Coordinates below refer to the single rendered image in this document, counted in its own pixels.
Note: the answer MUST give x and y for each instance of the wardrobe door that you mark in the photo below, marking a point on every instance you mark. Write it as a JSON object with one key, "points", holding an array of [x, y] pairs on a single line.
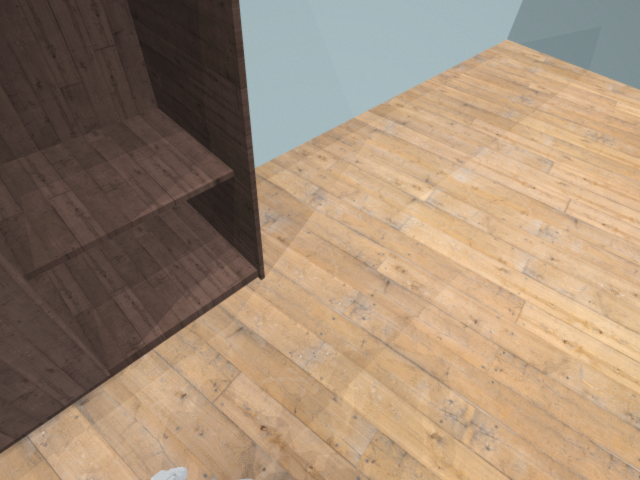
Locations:
{"points": [[43, 364]]}

